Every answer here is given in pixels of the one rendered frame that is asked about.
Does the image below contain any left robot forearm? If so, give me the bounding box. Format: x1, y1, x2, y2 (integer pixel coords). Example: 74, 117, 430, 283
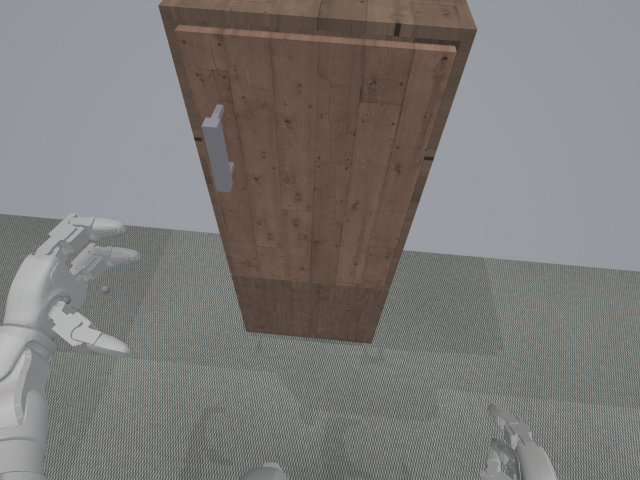
0, 324, 57, 480

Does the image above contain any left robot hand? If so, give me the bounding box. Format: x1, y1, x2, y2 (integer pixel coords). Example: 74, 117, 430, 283
3, 213, 141, 358

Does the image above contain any cupboard door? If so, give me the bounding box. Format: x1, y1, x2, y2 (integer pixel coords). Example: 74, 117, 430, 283
175, 25, 457, 289

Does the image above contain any handle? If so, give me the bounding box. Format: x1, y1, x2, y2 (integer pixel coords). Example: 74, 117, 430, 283
201, 104, 235, 192

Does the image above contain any right robot hand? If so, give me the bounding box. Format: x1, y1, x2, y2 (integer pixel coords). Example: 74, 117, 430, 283
480, 404, 558, 480

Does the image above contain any left robot shin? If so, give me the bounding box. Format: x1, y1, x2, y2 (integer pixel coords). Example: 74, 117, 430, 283
262, 462, 282, 471

